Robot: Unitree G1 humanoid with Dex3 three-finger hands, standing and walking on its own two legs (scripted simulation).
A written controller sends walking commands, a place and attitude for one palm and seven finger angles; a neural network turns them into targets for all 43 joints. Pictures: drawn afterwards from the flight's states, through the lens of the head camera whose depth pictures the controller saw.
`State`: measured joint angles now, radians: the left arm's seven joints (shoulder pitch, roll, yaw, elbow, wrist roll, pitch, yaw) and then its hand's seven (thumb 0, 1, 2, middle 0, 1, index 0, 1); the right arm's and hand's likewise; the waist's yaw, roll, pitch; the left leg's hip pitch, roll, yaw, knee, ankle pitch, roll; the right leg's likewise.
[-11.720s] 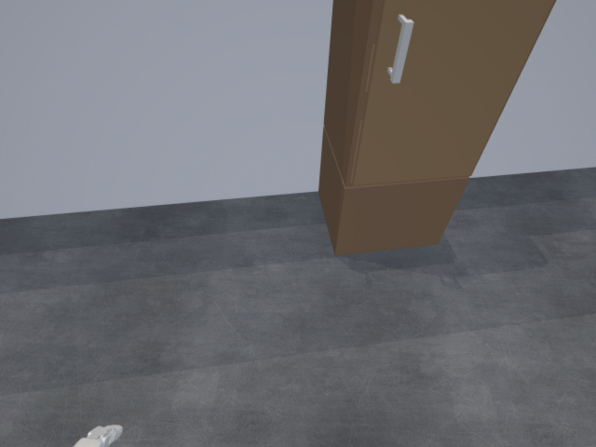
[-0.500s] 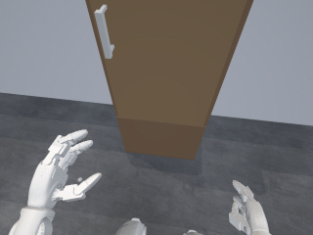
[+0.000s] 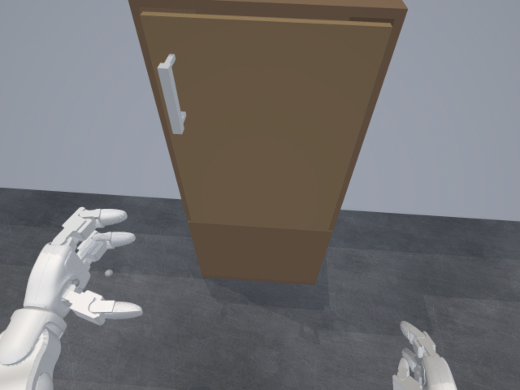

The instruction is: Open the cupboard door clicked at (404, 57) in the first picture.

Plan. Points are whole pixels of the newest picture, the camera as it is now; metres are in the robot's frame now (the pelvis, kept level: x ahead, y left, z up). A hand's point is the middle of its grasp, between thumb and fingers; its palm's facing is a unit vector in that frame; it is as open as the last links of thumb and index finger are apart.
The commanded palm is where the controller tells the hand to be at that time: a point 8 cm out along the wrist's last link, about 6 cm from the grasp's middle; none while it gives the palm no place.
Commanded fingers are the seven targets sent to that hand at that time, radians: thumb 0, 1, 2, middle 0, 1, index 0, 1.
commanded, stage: raise the hand with hooked fingers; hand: left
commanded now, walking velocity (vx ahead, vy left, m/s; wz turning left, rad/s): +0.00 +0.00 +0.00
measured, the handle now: (174, 95) +0.60 +0.21 +0.14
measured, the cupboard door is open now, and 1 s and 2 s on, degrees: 0 0 0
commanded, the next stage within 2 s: move the hooked fingers beside the handle in 0.92 s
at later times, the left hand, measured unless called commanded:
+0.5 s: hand (62, 209) +0.30 +0.28 +0.16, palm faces +0.04 -1.00 -0.06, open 14.0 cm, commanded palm +0.26 +0.31 +0.15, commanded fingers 0.00 -0.50 0.30 -0.30 -1.20 -0.30 -1.20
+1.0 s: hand (87, 220) +0.29 +0.25 +0.14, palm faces +0.02 -1.00 -0.03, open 14.0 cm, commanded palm +0.26 +0.30 +0.15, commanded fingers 0.00 -0.50 0.30 -0.30 -1.20 -0.30 -1.20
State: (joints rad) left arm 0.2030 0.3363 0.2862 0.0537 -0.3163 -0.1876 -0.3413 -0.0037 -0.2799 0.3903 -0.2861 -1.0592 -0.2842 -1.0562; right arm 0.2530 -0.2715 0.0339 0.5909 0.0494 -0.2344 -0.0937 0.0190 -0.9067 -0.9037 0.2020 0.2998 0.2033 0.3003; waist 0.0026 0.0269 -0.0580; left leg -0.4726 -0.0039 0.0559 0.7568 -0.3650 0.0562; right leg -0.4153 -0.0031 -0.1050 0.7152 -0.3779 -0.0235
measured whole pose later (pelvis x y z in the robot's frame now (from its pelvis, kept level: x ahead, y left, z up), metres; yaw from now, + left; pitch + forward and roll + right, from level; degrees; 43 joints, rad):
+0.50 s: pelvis +0.00 -0.01 +0.02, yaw +1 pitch +1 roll -1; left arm -0.16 0.48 0.45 0.34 -0.34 -0.02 -0.49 -0.01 -0.50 0.30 -0.30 -1.20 -0.30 -1.20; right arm 0.26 -0.28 0.08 0.61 0.07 -0.21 -0.12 0.02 -0.90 -0.90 0.20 0.30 0.21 0.30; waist 0.02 0.04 -0.02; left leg -0.32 -0.01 0.05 0.59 -0.29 0.05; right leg -0.26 0.01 -0.11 0.55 -0.30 -0.03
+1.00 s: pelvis +0.00 -0.02 +0.02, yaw -1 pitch +1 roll -1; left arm -0.12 0.44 0.44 0.35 -0.33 -0.01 -0.48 -0.01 -0.50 0.30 -0.30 -1.20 -0.30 -1.20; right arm 0.25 -0.28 0.06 0.59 0.07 -0.20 -0.11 0.02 -0.91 -0.90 0.20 0.30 0.20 0.30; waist 0.02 0.04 -0.03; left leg -0.32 0.01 0.06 0.59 -0.28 0.03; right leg -0.28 0.02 -0.10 0.56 -0.30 -0.05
